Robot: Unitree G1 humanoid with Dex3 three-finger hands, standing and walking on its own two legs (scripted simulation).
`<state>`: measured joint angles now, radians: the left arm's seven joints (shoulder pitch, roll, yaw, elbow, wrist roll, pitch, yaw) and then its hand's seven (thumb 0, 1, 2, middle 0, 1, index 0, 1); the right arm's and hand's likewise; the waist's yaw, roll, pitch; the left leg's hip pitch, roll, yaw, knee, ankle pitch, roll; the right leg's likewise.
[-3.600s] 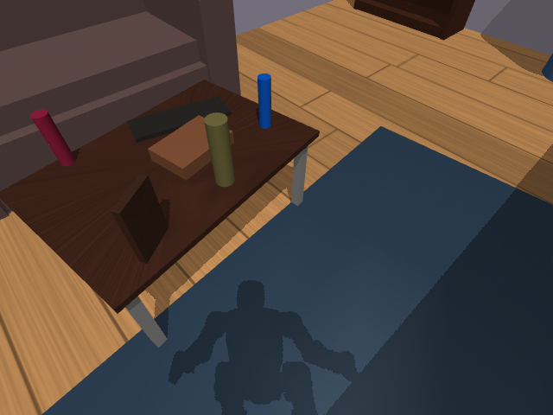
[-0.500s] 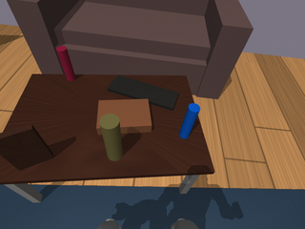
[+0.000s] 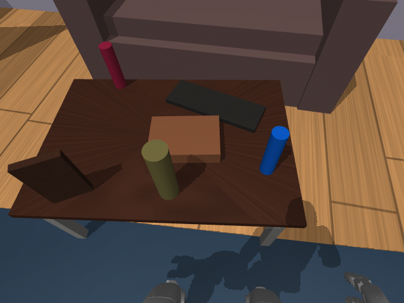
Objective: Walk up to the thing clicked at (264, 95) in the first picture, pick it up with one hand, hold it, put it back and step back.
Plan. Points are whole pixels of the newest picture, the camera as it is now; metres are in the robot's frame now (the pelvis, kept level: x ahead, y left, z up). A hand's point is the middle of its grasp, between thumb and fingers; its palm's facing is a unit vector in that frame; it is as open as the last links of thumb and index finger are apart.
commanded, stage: walk up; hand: right
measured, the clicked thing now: (272, 152) +0.56 -0.19 -0.21
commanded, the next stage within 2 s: stand in 1.44 s
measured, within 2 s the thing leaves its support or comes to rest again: neither
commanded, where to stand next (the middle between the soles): +0.06 +0.05 m, yaw -1 degrees
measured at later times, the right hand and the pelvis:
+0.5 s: hand out of the picture +0.08 -0.23 -0.13, palm faces -0.02 +0.93 -0.37, open 7.4 cm; pelvis +0.00 +0.03 +0.02, yaw +0 degrees
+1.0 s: hand out of the picture +0.11 -0.23 -0.11, palm faces +0.01 +0.94 -0.33, open 7.4 cm; pelvis +0.01 +0.02 +0.04, yaw -1 degrees
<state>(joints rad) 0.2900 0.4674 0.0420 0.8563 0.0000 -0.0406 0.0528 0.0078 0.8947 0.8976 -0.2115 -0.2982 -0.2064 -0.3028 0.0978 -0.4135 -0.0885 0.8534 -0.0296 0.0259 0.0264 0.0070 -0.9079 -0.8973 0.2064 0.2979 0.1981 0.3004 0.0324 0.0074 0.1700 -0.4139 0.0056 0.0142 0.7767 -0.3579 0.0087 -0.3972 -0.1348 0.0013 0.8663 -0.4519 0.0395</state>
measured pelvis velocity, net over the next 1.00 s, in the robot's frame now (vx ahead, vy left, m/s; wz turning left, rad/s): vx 0.01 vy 0.02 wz -0.01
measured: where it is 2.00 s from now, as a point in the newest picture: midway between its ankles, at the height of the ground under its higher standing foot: outside the picture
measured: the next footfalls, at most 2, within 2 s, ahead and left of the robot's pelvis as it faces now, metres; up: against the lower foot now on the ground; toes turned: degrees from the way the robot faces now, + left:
none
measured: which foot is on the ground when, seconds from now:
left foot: down 0.00-1.00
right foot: down 0.00-1.00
